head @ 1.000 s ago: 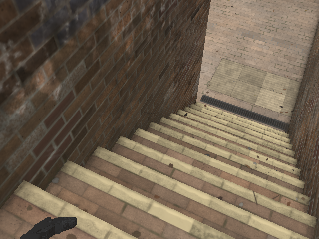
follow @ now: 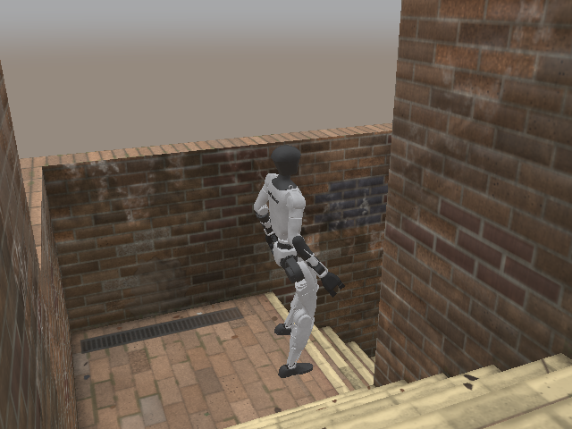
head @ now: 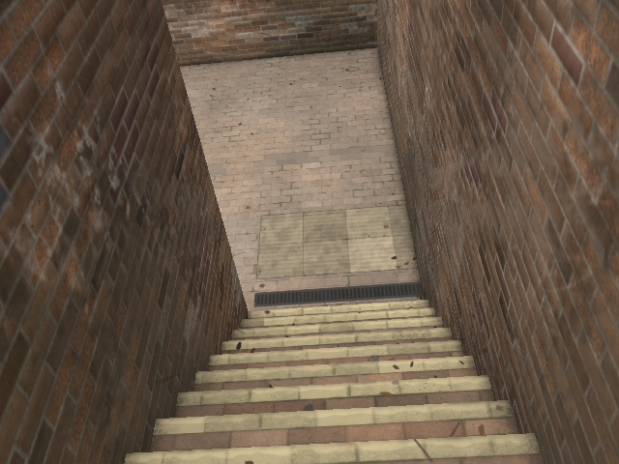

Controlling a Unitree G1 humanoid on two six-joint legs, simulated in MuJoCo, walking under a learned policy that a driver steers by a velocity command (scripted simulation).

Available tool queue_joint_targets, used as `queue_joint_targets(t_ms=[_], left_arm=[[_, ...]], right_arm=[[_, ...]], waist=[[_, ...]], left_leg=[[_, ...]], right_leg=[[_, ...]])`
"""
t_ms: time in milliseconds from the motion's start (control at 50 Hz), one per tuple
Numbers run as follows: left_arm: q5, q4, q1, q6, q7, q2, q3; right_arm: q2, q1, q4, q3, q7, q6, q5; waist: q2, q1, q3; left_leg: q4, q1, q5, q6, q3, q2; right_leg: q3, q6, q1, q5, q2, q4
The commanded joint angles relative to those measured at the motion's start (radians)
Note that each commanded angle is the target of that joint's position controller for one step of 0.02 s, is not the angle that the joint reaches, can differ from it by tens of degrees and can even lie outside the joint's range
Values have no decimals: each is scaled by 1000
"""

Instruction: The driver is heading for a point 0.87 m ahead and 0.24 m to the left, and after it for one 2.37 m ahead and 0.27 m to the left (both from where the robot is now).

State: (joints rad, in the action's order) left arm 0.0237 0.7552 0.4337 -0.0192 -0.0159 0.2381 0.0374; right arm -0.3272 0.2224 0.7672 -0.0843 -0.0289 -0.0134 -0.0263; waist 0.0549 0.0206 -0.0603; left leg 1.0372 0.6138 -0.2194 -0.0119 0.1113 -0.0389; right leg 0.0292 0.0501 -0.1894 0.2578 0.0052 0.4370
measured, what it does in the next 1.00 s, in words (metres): goes down, turning left: left foot, then right foot 0.21 m lower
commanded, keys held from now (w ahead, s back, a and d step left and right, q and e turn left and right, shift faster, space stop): w+q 0.74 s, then w+e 0.26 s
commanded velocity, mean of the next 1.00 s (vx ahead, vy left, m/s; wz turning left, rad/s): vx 0.47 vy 0.00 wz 0.35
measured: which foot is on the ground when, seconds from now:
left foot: up 0.00-0.46, down 0.48-1.00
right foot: down 0.00-0.50, up 0.52-0.98, down 1.00-1.00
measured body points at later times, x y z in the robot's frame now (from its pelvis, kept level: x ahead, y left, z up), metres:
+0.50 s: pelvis +0.09 +0.06 -0.04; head +0.10 +0.07 +0.41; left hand +0.03 +0.33 -0.18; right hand +0.31 -0.14 -0.13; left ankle +0.09 +0.19 -0.74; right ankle -0.01 -0.09 -0.73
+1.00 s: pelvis +0.26 +0.10 -0.17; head +0.27 +0.09 +0.28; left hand +0.24 +0.39 -0.27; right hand +0.45 -0.11 -0.29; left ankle +0.10 +0.19 -0.73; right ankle +0.34 +0.04 -0.92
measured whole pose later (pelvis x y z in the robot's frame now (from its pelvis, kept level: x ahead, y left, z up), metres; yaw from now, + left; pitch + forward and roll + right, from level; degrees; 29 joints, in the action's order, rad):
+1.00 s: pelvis +0.26 +0.10 -0.17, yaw +26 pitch +1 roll +4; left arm -0.01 0.72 0.30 0.02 0.05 0.28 0.06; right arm -0.26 0.35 0.73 -0.02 -0.07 0.00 -0.01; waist -0.06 0.00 -0.04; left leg 1.52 0.51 -0.83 0.04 0.05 -0.12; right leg 0.04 0.07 -0.29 -0.26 -0.03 0.38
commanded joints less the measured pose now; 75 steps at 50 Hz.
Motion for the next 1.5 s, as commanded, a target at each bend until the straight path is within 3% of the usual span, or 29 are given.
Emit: queue_joint_targets(t_ms=[20, 340, 380, 400, 460, 480, 500, 520, 540, 560, 600, 660, 720, 800, 920, 940, 960, 1000, 1020, 1040, 1060, 1080, 1100, 1160, 1200, 1280, 1340, 1400, 1500], left_arm=[[-1, -61, -79, 49, -9, 95, 20], [-19, 61, -18, 65, -3, 153, 50], [-9, 70, -25, 82, -1, 158, 52], [-37, 49, -69, 68, 4, 152, 51], [-35, 15, -193, 79, 1, 207, 60], [-51, 24, -212, 76, 1, 221, 63], [-30, 0, -213, 92, 2, 177, 53], [1, -46, -70, 119, 13, 91, 28], [-32, -74, -136, 126, 10, 199, 56], [-81, -101, -209, 112, 3, 196, 59], [-29, -95, -187, 73, -23, 164, 52], [7, -40, -58, 64, 1, 117, 34], [-24, -88, -212, 71, 9, 177, 53], [34, -157, -307, 70, 63, 114, 24], [-44, -125, -223, 46, 72, 124, 36], [-32, -64, -89, 40, 71, 126, 53], [-65, -33, -24, 38, 65, 110, 50], [-18, 104, 363, 25, 63, 69, 53], [-12, 111, 369, 37, 79, 96, 27], [-35, 87, 279, 32, 77, 151, 37], [-43, 89, 266, 24, 73, 180, 48], [-42, 95, 194, 34, 58, 299, 86], [-37, 62, 68, 40, 52, 186, 44], [-39, 44, -17, 81, 19, 79, 0], [-27, 60, 54, 55, -24, 35, -10], [-53, 110, 221, 46, -57, 69, 6], [-65, 109, 244, 25, -88, 6, -2], [-45, 59, 120, 2, -94, -2, -6], [-60, 7, -58, -6, -78, 21, 6]], right_arm=[[-60, 33, -23, -23, -5, 2, 8], [41, -42, -183, 38, 39, 0, 3], [17, 48, -165, 20, 52, -6, 8], [43, -34, -209, 37, 59, -9, -1], [-19, 169, -168, -5, 54, -22, 11], [-22, 294, -151, -16, 44, -24, -1], [-116, 404, -111, -37, 30, -16, -10], [-142, 236, -195, -3, 42, 8, 0], [-98, 233, -216, 3, 63, 19, 4], [-115, 232, -174, -8, 69, 18, 5], [-29, 86, -221, 25, 59, 34, -7], [-104, 89, -202, 10, 10, 30, 50], [-89, 196, -154, 18, -7, 39, 5], [-36, 155, -135, 46, -50, 44, 15], [-16, 196, -81, 46, -57, 18, 29], [-42, 155, -71, 40, -48, 17, 35], [33, 171, -72, 60, -52, 8, 3], [43, 149, -1, 54, -23, 27, 7], [83, 198, -48, 64, -3, 49, 17], [51, 266, -73, 60, 7, 77, -8], [14, 228, -84, 59, 9, 90, -18], [-15, 120, -146, 58, -14, 94, -61], [-58, -69, -175, 45, -41, 73, -60], [-13, 8, -139, 47, -46, 54, 20], [98, -30, -161, 72, -27, 40, 82], [26, -55, -145, 35, 14, 58, 28], [46, -206, -180, 36, 48, 97, 52], [113, -199, -215, 43, 66, 86, 63], [15, 187, -108, -5, 67, 89, 36]], waist=[[-197, -35, 107], [-120, 67, 158], [-107, 34, 97], [-113, 59, 143], [-168, -75, -7], [-133, -164, -36], [148, -206, -4], [363, -23, -76], [191, -83, -126], [84, -46, -19], [-48, 25, 66], [-21, 54, -75], [-30, -6, -24], [62, -10, 25], [46, -60, 80], [68, 6, 18], [6, -10, 119], [-194, 175, -18], [-353, 75, -8], [-393, -11, -42], [-305, -10, -43], [-241, -24, -34], [-42, -18, 122], [-88, -99, 181], [-110, -68, 135], [-103, -11, 61], [-127, 27, 106], [-166, 32, 118], [-175, -92, 62]], left_leg=[[144, 132, 102, -17, 46, -13], [-132, 172, 19, 26, -70, 124], [5, 175, 82, 51, -30, 152], [-154, 150, -63, 53, -118, 123], [-114, -312, -22, 99, -232, 27], [-352, -504, -57, 134, -316, -80], [-453, -737, 313, 239, -40, 52], [-466, -717, 665, 394, 386, 247], [-628, -608, 508, 454, 473, 320], [-662, -499, 177, 413, 476, 319], [-571, -273, 186, 347, 398, 303], [-437, -194, 493, 321, 290, 226], [-340, -291, 82, 282, 325, 161], [-288, -46, -190, 229, 159, 33], [5, -152, -197, 222, 247, 111], [89, -50, -75, 223, 242, 123], [176, -61, -33, 196, 226, 101], [964, 223, -205, 113, -29, -47], [1325, 540, -647, 57, -88, -93], [1347, 617, -592, 22, -59, -52], [1349, 650, -535, 0, -76, -8], [1102, 682, -369, 28, -5, 61], [1046, 707, -284, 23, 5, 91], [657, 617, 34, -1, 26, 129], [268, 369, 317, -54, -50, 117], [11, 397, 554, -11, 50, 89], [-258, 413, 651, 7, 81, 57], [-427, -100, 811, -12, -22, -45], [-584, -376, 880, -18, 108, 53]], right_leg=[[181, 86, -18, 178, -206, -275], [18, 181, 141, -265, -323, -116], [13, 191, 173, -442, -378, -7], [-54, 156, 127, -392, -318, -17], [-164, 94, -64, -888, -289, 281], [-215, 64, -153, -854, -198, 492], [-182, -18, -467, -68, -80, 981], [-5, -43, -655, 375, 27, 1182], [86, -52, -631, 280, 23, 1143], [65, -37, -667, 246, -6, 1077], [91, -66, -606, 183, -83, 917], [40, -72, -407, -66, -35, 873], [122, -38, -576, -270, -31, 742], [11, -39, -340, -690, 49, 314], [96, -9, -276, -622, -75, 5], [8, -1, -72, -645, -31, 141], [56, 15, -91, -566, -106, -126], [90, 137, 414, -751, -155, -119], [205, 158, 530, -1065, -192, 245], [350, 237, 515, -982, -243, 230], [448, 312, 432, -733, -290, 139], [735, 359, 325, -55, -368, -41], [795, 322, 140, 210, -362, -140], [557, 159, -83, -141, -156, 90], [448, 157, -218, -274, -71, 63], [496, 148, 40, -253, -65, 216], [492, 135, 99, -207, -18, 311], [400, 116, -315, -80, 114, 338], [467, 119, -256, -72, 145, 739]])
